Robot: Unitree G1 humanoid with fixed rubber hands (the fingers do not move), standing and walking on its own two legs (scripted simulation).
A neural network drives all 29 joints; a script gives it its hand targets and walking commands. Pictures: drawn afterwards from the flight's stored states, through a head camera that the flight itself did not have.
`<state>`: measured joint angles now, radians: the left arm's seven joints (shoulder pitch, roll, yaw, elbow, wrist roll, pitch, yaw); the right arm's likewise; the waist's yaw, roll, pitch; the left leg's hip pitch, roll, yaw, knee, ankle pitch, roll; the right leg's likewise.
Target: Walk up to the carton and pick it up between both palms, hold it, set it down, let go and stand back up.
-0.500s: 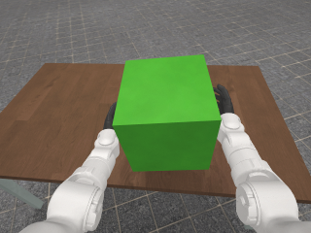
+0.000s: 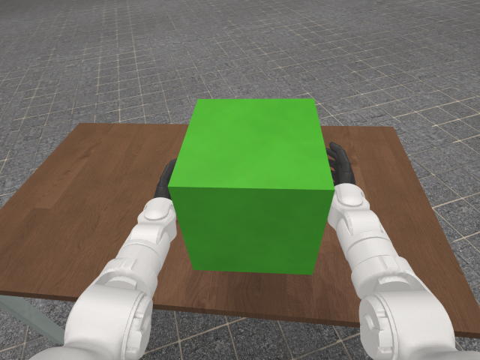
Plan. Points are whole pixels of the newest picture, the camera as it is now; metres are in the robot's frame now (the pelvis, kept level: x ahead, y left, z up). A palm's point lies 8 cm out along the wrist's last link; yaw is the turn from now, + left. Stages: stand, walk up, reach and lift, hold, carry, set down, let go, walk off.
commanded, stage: reach and lift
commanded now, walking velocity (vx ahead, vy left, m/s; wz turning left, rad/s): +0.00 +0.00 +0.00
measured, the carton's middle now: (253, 184) +0.42 -0.01 +0.08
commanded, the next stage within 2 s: hold in 1.82 s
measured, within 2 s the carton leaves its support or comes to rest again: neither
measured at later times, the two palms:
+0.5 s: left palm (141, 191) +0.36 +0.18 +0.13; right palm (332, 168) +0.38 -0.14 +0.16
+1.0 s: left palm (140, 184) +0.36 +0.18 +0.15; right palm (335, 162) +0.38 -0.14 +0.17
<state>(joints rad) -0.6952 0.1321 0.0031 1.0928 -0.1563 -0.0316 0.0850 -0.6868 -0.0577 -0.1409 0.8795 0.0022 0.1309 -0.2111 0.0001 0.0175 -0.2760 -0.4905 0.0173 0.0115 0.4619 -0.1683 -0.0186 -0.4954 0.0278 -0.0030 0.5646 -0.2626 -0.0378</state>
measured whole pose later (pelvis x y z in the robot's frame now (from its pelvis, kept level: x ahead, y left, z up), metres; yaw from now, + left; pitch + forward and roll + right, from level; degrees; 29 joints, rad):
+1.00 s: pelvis -0.01 +0.01 +0.01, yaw +0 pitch +4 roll +1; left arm -0.66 0.12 0.14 0.69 -0.04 0.39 0.08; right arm -0.78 -0.07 -0.12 0.83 0.07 0.31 -0.21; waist 0.00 -0.01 -0.21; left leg -0.33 0.01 0.01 0.37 -0.11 -0.02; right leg -0.32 0.02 0.00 0.45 -0.20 -0.03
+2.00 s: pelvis -0.03 +0.02 +0.01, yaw +0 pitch +2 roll +1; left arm -0.66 0.12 0.14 0.53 -0.03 0.56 0.08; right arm -0.77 -0.08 -0.12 0.69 0.10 0.45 -0.22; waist 0.00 -0.01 -0.20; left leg -0.31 0.01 0.01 0.37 -0.10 -0.02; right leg -0.30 0.02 0.00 0.43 -0.18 -0.03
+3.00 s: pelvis -0.03 +0.02 +0.01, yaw +0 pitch +2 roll +1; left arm -0.65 0.11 0.14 0.47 -0.01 0.63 0.08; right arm -0.75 -0.09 -0.12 0.62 0.11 0.50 -0.22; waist 0.00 -0.01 -0.20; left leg -0.31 0.01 0.01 0.37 -0.10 -0.02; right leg -0.30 0.02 0.00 0.43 -0.18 -0.03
